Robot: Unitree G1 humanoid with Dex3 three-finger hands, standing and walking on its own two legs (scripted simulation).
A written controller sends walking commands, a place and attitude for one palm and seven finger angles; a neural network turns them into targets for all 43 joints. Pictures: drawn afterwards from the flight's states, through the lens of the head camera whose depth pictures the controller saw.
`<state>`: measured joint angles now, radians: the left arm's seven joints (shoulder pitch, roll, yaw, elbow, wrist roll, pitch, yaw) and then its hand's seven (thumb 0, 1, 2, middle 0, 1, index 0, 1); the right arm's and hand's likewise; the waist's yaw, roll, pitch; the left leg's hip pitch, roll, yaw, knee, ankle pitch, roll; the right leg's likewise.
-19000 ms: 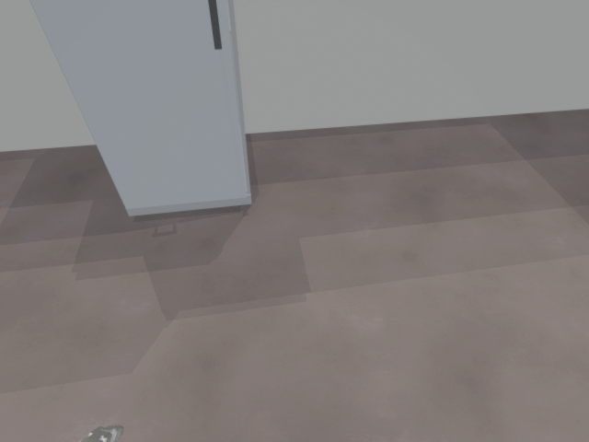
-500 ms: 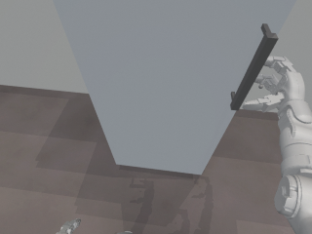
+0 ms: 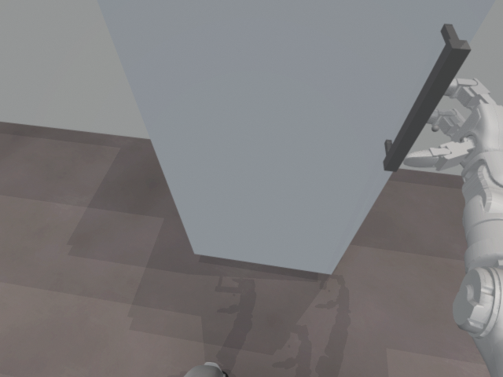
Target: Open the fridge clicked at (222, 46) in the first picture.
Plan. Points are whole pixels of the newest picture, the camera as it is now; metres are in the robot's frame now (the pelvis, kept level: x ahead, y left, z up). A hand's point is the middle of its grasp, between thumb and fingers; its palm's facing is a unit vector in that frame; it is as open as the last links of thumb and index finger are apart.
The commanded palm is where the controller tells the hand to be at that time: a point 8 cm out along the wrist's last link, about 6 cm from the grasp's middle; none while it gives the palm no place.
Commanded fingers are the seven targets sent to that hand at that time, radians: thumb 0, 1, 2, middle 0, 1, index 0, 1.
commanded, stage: slide the fingers in behind the handle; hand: right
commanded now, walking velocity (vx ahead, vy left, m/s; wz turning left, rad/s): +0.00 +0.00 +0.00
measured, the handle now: (415, 108) +0.52 -0.17 +0.16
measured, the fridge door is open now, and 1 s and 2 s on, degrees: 0 0 0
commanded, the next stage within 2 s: grip the handle and tug to test in 1.58 s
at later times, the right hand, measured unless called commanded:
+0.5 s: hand (428, 135) +0.47 -0.18 +0.15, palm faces +0.01 +1.00 +0.01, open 14.0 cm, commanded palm +0.43 -0.23 +0.15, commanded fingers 0.00 0.50 -0.30 0.30 1.20 0.30 1.20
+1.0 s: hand (409, 134) +0.46 -0.15 +0.15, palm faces +0.00 +1.00 +0.00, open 14.0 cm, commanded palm +0.43 -0.20 +0.15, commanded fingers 0.00 0.50 -0.30 0.30 1.20 0.30 1.20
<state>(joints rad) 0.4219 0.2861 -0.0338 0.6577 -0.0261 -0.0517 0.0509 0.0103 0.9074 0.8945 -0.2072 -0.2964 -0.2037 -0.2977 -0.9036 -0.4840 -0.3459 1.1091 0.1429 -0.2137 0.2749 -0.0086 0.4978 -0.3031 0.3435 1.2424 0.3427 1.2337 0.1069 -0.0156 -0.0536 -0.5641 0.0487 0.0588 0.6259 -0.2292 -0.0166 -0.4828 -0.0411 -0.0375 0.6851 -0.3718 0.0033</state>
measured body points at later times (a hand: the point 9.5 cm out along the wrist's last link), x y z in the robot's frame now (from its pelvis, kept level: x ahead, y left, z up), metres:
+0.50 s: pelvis +0.01 +0.00 +0.00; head +0.05 +0.00 +0.45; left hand +0.10 +0.26 -0.10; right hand +0.46 -0.24 +0.15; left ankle +0.04 +0.13 -0.72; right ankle -0.02 -0.12 -0.72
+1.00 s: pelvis +0.01 +0.00 +0.01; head +0.04 +0.01 +0.45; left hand +0.09 +0.26 -0.11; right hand +0.45 -0.21 +0.16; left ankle +0.04 +0.13 -0.72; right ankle -0.02 -0.12 -0.72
